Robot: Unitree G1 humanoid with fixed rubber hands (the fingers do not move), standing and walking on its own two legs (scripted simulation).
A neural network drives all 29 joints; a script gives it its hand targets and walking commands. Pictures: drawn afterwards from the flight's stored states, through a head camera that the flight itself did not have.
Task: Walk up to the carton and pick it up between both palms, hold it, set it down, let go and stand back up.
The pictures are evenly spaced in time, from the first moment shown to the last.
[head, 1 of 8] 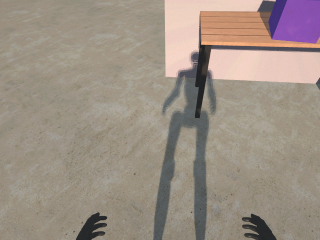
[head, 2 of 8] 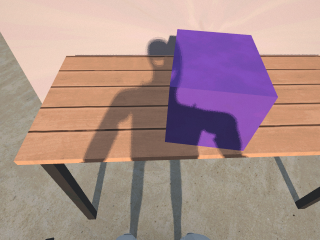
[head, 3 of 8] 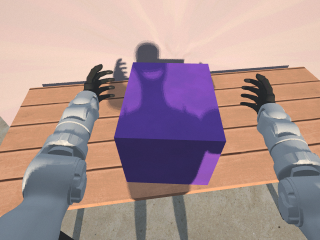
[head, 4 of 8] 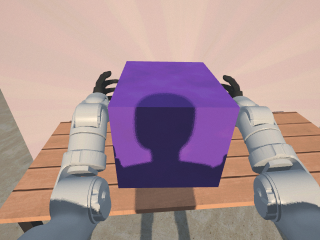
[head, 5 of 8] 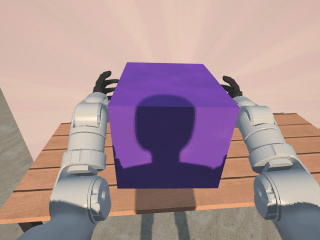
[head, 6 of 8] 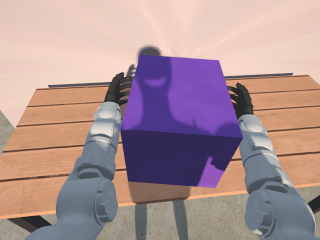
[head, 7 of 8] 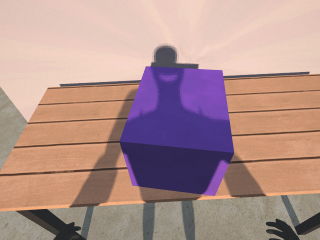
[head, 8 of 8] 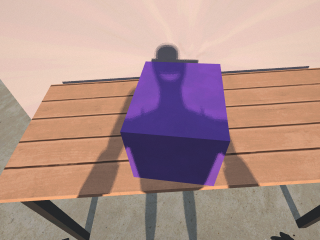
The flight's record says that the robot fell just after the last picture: no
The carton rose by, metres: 0.20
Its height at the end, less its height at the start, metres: +0.00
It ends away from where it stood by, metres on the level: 0.01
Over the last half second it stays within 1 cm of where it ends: yes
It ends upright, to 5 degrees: yes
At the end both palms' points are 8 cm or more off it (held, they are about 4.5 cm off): yes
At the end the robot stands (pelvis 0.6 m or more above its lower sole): yes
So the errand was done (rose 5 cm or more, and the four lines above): yes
